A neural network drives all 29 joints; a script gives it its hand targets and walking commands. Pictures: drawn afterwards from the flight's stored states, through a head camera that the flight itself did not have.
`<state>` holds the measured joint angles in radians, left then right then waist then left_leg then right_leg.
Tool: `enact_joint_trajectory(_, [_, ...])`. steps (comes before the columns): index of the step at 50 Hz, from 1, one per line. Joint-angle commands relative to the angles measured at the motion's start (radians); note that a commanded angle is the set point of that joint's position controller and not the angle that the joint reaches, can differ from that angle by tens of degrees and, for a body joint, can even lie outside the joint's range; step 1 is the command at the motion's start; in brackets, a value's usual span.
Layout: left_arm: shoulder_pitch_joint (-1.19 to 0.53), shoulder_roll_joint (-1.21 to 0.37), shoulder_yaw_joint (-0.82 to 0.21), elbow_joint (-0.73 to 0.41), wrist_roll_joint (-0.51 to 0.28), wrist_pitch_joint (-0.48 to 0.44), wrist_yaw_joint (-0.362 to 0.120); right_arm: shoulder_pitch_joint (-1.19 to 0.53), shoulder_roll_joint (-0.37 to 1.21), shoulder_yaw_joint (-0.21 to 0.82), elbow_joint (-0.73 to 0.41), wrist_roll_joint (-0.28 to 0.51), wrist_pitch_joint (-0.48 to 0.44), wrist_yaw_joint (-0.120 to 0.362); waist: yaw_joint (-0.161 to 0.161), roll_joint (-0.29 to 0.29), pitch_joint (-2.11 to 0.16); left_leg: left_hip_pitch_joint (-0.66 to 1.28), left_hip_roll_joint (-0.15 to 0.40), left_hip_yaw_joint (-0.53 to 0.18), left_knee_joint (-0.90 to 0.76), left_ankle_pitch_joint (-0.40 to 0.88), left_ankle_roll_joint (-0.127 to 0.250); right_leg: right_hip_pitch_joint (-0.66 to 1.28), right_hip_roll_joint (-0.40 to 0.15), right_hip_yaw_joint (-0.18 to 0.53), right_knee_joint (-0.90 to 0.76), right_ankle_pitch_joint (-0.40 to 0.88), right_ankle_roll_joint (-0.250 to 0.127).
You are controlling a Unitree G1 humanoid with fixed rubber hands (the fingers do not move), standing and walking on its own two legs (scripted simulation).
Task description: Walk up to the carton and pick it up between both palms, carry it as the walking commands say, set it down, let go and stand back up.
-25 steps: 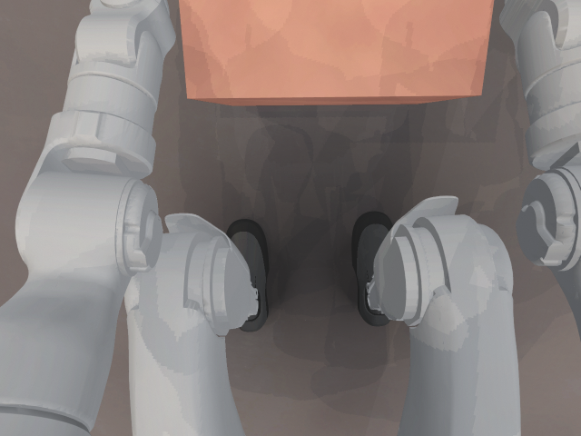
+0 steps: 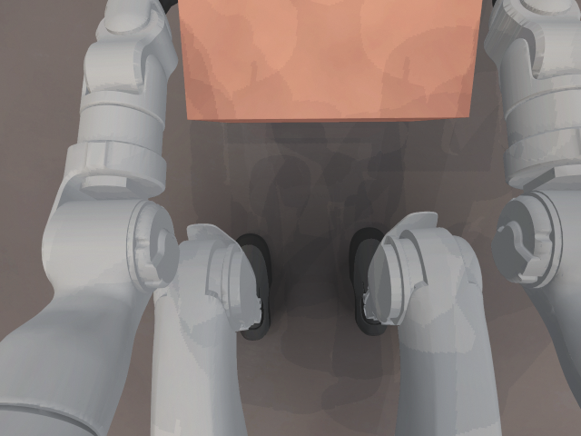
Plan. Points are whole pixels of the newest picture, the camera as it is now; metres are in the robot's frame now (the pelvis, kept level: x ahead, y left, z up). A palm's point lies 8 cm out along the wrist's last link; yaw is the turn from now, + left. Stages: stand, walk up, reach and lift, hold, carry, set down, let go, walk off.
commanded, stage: reach and lift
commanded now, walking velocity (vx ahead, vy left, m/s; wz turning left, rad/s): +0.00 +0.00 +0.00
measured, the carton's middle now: (323, 2) +0.57 -0.04 -0.20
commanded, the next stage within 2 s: none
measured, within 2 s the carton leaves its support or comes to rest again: neither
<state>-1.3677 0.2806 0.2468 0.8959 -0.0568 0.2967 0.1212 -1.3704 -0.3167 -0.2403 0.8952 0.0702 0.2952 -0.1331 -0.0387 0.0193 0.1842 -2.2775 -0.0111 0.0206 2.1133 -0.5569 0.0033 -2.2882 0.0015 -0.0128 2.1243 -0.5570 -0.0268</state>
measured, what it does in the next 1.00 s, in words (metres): rises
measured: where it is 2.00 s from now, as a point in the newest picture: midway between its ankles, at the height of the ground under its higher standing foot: (311, 301)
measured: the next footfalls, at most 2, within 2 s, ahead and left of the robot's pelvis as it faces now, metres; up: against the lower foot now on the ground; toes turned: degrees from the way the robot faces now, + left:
none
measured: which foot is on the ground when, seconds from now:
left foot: down 0.00-1.00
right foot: down 0.00-1.00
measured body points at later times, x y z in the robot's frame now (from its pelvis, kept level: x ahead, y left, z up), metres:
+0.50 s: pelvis +0.00 +0.00 +0.05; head +0.32 -0.02 +0.36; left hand +0.55 +0.15 -0.05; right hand +0.54 -0.21 -0.05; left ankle +0.11 +0.12 -0.35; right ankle +0.11 -0.11 -0.35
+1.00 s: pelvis +0.00 +0.00 +0.10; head +0.29 -0.01 +0.45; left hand +0.53 +0.15 +0.02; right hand +0.51 -0.21 +0.03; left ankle +0.11 +0.12 -0.35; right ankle +0.11 -0.11 -0.35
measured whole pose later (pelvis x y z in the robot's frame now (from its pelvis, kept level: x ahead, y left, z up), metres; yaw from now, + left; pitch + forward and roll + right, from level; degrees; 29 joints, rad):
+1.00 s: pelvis +0.00 +0.00 +0.10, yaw -1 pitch +47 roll +1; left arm -1.11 0.11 0.41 0.73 0.15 0.40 0.07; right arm -1.10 -0.13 -0.44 0.70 -0.14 0.40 -0.09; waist -0.03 0.01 -0.16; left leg -2.08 -0.02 0.01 1.75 -0.48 0.01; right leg -2.09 0.02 0.00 1.75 -0.48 -0.01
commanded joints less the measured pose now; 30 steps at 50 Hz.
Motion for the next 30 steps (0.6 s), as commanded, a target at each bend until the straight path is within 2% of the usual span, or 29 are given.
enact_joint_trajectory(1, [-0.699, -0.957, -0.356, -0.262, -0.124, -0.039, -0.289, -0.649, 0.957, 0.366, -0.242, 0.131, -0.023, 0.370, -0.019, -0.013, -1.444, 0.686, -0.106, 0.046, -0.141, 0.386, 0.008, 0.728, 0.088, -0.037, -0.184, 0.434, 0.020])
enact_joint_trajectory(9, [-0.615, -0.976, -0.315, -0.241, -0.067, -0.013, -0.308, -0.551, 1.007, 0.327, -0.214, 0.079, 0.013, 0.382, 0.000, -0.023, -1.386, 0.621, -0.113, 0.052, -0.210, 0.354, 0.009, 0.717, 0.096, -0.024, -0.248, 0.414, 0.025])
enact_joint_trajectory(20, [-0.571, -1.021, -0.315, -0.252, -0.042, 0.019, -0.331, -0.507, 1.034, 0.302, -0.236, 0.031, 0.043, 0.391, -0.014, -0.013, -1.430, 0.637, -0.121, 0.048, -0.298, 0.324, 0.005, 0.744, 0.107, -0.024, -0.330, 0.388, 0.023])
enact_joint_trajectory(30, [-0.526, -1.061, -0.311, -0.255, -0.020, 0.046, -0.344, -0.470, 1.069, 0.295, -0.241, 0.013, 0.070, 0.409, -0.005, -0.007, -1.464, 0.707, -0.122, 0.043, -0.375, 0.325, 0.005, 0.756, 0.117, -0.034, -0.398, 0.362, 0.024])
